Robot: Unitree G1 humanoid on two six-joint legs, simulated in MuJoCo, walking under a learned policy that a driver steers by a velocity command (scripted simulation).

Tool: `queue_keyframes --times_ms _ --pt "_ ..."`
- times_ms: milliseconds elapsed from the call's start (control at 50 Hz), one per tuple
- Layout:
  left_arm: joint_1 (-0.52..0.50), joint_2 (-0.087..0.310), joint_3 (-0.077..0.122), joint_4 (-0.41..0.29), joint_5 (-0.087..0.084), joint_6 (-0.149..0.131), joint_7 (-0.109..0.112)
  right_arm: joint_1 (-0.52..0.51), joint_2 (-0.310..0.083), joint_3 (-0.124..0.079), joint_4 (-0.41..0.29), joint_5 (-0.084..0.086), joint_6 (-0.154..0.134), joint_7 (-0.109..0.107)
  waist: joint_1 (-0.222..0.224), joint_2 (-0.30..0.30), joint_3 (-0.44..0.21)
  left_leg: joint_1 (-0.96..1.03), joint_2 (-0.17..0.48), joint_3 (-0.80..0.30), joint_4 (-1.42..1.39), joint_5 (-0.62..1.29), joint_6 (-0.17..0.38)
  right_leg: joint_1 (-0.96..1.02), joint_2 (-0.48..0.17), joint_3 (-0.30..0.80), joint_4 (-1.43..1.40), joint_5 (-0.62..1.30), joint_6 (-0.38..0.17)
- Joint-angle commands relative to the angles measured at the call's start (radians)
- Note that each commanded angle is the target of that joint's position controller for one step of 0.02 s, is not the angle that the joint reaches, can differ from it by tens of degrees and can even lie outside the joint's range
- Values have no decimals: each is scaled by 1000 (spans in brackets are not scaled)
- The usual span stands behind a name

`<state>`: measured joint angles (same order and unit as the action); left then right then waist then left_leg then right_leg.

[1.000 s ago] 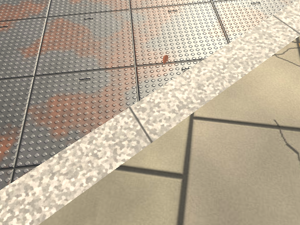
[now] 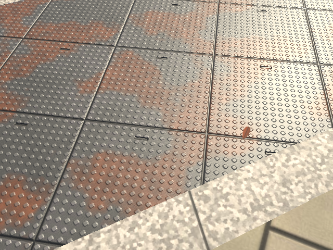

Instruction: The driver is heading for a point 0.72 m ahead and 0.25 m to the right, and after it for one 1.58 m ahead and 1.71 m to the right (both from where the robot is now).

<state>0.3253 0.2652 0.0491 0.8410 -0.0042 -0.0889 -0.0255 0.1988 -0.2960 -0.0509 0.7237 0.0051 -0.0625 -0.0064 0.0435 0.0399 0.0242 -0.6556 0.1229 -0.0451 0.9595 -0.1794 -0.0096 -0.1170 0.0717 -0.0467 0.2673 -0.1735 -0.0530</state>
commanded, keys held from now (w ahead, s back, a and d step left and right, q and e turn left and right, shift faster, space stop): w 0.20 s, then w+e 0.80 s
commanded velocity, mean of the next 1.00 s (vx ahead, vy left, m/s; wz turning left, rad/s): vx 0.50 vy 0.00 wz -0.34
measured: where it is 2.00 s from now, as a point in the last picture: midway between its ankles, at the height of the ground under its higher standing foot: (252, 137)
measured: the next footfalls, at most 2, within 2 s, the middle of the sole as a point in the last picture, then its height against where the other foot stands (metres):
left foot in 0.24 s outside the picture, level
right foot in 0.78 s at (211, 225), level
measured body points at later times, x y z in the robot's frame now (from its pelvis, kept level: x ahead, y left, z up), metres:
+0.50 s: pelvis +0.29 +0.07 +0.00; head +0.31 +0.08 +0.45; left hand +0.44 +0.33 -0.12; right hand +0.32 -0.22 -0.11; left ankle +0.29 +0.15 -0.75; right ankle +0.36 -0.11 -0.66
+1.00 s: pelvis +0.56 -0.04 +0.00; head +0.59 -0.06 +0.45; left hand +0.75 +0.19 -0.11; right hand +0.62 -0.35 -0.10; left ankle +0.68 +0.13 -0.67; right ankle +0.55 -0.10 -0.75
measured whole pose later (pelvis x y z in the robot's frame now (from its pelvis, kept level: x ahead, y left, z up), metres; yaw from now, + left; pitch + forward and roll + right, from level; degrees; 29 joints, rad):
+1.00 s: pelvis +0.56 -0.04 +0.00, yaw -24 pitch +1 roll +0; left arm 0.30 0.28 0.07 0.72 -0.01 -0.05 -0.02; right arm 0.12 -0.31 -0.06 0.73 -0.01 -0.11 0.00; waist 0.03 0.02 0.05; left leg -0.59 0.10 -0.08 1.03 -0.29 -0.04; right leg -0.23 0.11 0.05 0.38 -0.17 -0.10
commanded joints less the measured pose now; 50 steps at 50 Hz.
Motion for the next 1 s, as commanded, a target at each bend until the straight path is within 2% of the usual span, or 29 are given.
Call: queue_keyframes --times_ms 20,80,140,180,200,220,240,260,280,300,320,340,360,400,460,560,660,720,740,760,780,800,820,840,860,880,900,940,1000 --pt "-65 163 36 -71 -7 -15 11 -47 -29 0 -67 -3 -17 8 -17 -89 33 38 3 13 -204 191 -9 -78 -236 125 -160 217 -167" --pt "9 188 40 -42 -18 -6 15 -151 -24 6 -92 8 -29 25 28 -85 42 81 -33 35 -349 292 -5 -29 -252 115 -152 187 -154" --pt "42 199 45 -16 -25 13 20 -201 -50 -2 -118 11 -33 39 27 -91 52 55 -44 15 -424 241 25 95 -306 133 -102 219 -134" --pt "41 211 50 -8 -25 27 25 -179 -72 -10 -118 9 -33 45 0 -103 31 97 -62 24 -447 159 51 159 -328 138 -39 320 -114" --pt "26 220 53 -9 -24 33 27 -123 -92 -21 -106 7 -33 44 -37 -115 -6 182 -87 47 -459 124 68 172 -318 126 36 462 -100" --pt "20 205 46 -9 -21 39 28 3 -127 -42 -70 4 -33 38 -106 -102 -85 372 -115 72 -483 122 96 134 -272 100 202 579 -76" --pt "24 158 24 -26 -4 40 30 177 -184 -65 -35 -4 -31 27 -180 -56 -225 663 -18 -19 -441 135 143 -23 -219 71 459 440 -41" --pt "156 33 -15 -52 0 22 23 261 -297 -89 -21 -21 -27 22 -134 195 -381 1052 256 -482 -492 -36 301 -434 -47 30 866 -78 34" --pt "132 90 -6 -29 -20 3 19 285 -204 -67 -21 -11 -25 24 -167 204 -437 1055 292 -692 -629 -166 319 -555 -31 178 1000 -403 30" --pt "36 175 21 -55 -49 -4 15 215 -152 -48 -23 -8 -27 21 -166 126 -261 930 261 -530 -647 -195 261 -637 -85 186 1053 -347 18" --pt "-27 173 21 -73 -47 -5 17 144 -125 -38 -28 -7 -27 19 -138 72 -167 789 224 -395 -669 -136 230 -629 -138 156 1018 -253 16" --pt "-55 162 24 -77 -33 0 20 85 -93 -29 -27 -9 -30 20 -109 44 -96 669 184 -299 -706 -68 212 -599 -169 149 960 -187 22" --pt "-34 150 30 -70 -28 15 22 49 -72 -23 -26 -16 -39 21 -74 64 -62 581 155 -219 -749 -20 198 -540 -197 156 920 -132 27" --pt "11 107 26 -53 -29 42 21 17 -67 -27 -12 -21 -56 23 -40 66 -45 503 142 -120 -800 78 208 -477 -207 152 898 -87 46" --pt "-40 91 28 -75 -25 62 29 16 -86 -36 18 -26 -67 15 -35 31 3 488 133 0 -839 175 205 -541 -207 170 815 21 66" --pt "-181 58 16 -122 -15 47 1 45 -118 -43 49 -19 -55 -3 -82 4 41 545 101 161 -854 233 171 -534 -184 94 511 257 58" --pt "-316 52 9 -199 -15 47 -29 124 -151 -58 95 3 -19 -8 -128 -12 86 733 161 208 -792 339 162 -603 -166 32 374 185 14" --pt "-285 84 26 -225 -16 52 -41 103 -185 -69 93 14 6 -16 -78 31 29 797 169 247 -639 751 131 -495 -96 -45 360 40 -37" --pt "-218 110 40 -216 -18 56 -40 93 -198 -72 89 16 15 -21 -35 49 -18 797 162 258 -529 904 120 -401 -56 -71 368 -10 -61" --pt "-92 151 65 -189 -21 58 -34 76 -204 -72 84 19 22 -24 40 44 -86 752 138 275 -354 950 99 -230 -14 -83 331 -2 -92" --pt "77 215 100 -148 -21 65 -16 67 -190 -64 74 16 18 -28 127 0 -172 573 96 283 -98 777 57 60 -21 -7 270 49 -137" --pt "111 328 123 -138 -27 69 3 143 -56 -24 25 -25 -2 -17 49 -254 -244 125 -65 259 273 -63 -10 414 -275 472 240 -22 -288" --pt "110 306 106 -175 -19 50 -4 125 -59 -9 6 -7 -46 -2 51 -222 -402 -65 -185 4 455 -443 -15 550 -413 907 71 -149 -411" --pt "88 230 85 -169 -13 37 -8 2 -132 -29 -23 34 -72 12 90 -137 -296 -164 -120 -61 461 -357 8 492 -385 777 26 -126 -342" --pt "38 201 76 -169 -17 28 -8 -30 -127 -25 -37 37 -86 13 56 -94 -182 -161 -76 -50 377 -263 26 349 -343 632 26 -50 -299" --pt "-32 173 67 -179 -19 26 -7 -30 -122 -27 -25 11 -90 5 7 -33 -116 -105 -38 -44 282 -205 22 205 -297 528 23 54 -263" --pt "-76 145 56 -197 -9 25 -2 -16 -131 -35 -20 -7 -82 0 -27 -40 -83 -34 -16 -44 225 -161 11 97 -271 466 0 151 -254" --pt "-101 146 56 -211 -4 23 6 14 -121 -37 -22 -15 -59 2 -61 -70 -73 42 -7 -39 152 -137 -20 -11 -245 414 -30 267 -263" --pt "-66 181 65 -199 -12 23 27 -55 -77 -23 -46 -22 -39 0 -48 -70 -41 50 -29 -4 -30 -20 -64 -104 -199 323 -42 314 -238"
Keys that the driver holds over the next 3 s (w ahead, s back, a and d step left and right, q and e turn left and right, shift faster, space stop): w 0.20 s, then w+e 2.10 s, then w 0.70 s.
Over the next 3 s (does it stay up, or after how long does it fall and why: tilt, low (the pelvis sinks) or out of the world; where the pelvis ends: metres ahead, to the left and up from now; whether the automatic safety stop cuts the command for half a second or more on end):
stays up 1.16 -0.83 0.00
